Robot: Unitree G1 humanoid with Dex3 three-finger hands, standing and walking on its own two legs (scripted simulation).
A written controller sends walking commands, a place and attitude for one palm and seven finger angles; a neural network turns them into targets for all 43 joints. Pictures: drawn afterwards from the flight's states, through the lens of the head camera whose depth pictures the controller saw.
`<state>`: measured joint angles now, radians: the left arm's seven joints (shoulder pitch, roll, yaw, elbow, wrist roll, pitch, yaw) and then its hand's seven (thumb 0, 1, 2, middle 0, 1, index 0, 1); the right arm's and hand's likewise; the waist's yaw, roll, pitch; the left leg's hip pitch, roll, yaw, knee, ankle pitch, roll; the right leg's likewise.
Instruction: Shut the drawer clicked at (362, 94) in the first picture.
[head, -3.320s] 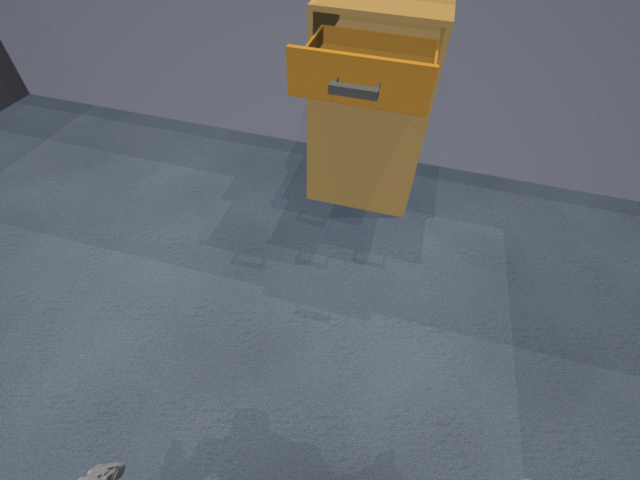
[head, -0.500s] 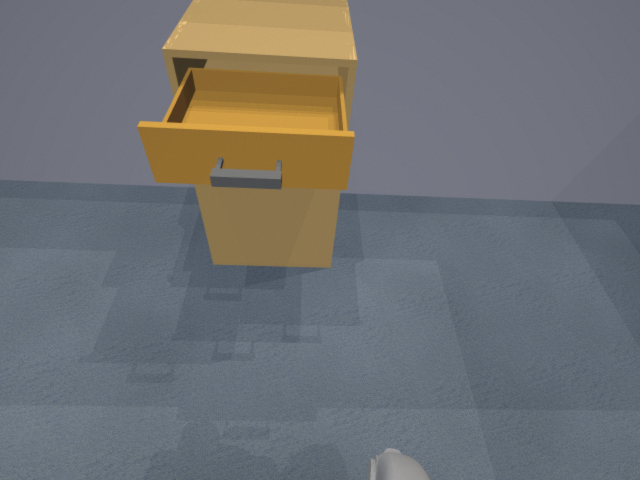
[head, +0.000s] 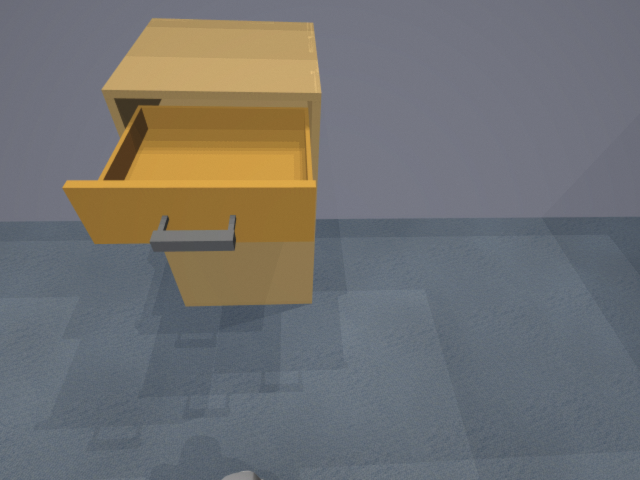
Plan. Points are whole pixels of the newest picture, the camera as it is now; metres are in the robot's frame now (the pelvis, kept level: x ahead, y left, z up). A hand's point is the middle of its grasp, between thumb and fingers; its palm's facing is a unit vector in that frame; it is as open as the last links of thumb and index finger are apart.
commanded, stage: take the last steps up to it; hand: left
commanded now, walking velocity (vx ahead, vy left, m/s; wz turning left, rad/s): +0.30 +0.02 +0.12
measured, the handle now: (196, 230) +0.52 +0.24 -0.03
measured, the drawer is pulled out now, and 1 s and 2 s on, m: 0.30 0.30 0.30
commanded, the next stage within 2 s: come to a stop and stand still in 0.62 s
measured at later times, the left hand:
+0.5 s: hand (163, 476) +0.17 +0.23 -0.17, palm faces +0.07 -0.99 -0.15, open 7.4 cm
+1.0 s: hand (225, 382) +0.30 +0.16 -0.16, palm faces +0.10 -0.96 -0.27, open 7.2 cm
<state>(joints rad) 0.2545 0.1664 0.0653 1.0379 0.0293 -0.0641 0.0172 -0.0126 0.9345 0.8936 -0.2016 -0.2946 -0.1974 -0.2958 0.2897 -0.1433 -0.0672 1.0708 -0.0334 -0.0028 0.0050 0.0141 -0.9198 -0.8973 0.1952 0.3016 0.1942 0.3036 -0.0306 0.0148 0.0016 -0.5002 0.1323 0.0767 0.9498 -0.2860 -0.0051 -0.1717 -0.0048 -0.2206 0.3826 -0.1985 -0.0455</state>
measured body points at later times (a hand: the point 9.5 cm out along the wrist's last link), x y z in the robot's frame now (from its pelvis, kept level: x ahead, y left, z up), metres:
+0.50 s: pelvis +0.14 +0.05 +0.01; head +0.14 +0.07 +0.46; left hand +0.17 +0.28 -0.16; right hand +0.08 -0.14 -0.15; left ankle +0.09 +0.13 -0.74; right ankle +0.20 -0.09 -0.66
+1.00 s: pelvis +0.23 -0.03 +0.00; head +0.26 -0.05 +0.45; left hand +0.30 +0.21 -0.14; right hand +0.28 -0.26 -0.17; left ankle +0.22 +0.12 -0.66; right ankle +0.29 -0.09 -0.74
